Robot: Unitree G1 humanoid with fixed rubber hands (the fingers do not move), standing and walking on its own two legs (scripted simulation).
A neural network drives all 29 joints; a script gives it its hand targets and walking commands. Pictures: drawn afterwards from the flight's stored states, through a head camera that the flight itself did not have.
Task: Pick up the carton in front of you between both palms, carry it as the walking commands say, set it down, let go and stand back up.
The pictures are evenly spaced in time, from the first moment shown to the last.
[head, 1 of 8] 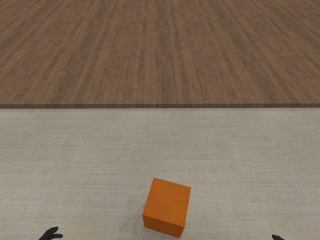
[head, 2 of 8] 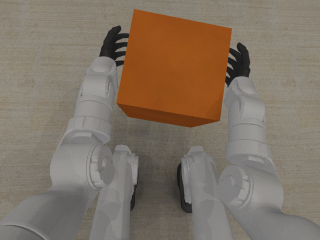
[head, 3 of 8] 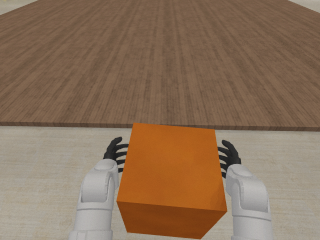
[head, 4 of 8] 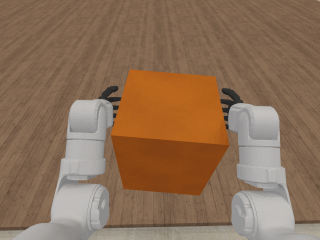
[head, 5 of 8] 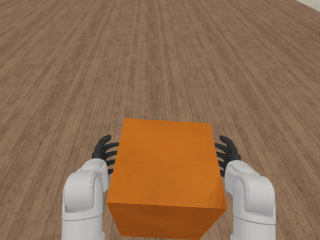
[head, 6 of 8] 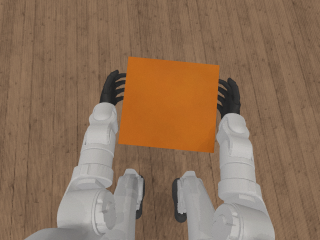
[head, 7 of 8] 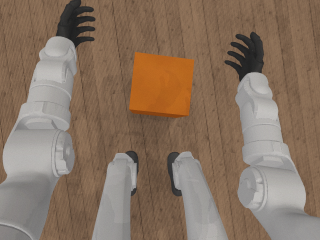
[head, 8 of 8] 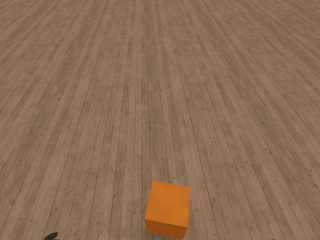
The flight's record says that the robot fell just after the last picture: no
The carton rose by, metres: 0.80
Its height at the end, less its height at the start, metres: +0.06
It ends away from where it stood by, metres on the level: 3.41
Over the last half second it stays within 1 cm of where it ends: yes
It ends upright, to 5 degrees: yes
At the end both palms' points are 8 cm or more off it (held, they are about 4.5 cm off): yes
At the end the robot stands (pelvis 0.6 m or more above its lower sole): yes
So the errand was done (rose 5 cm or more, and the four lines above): yes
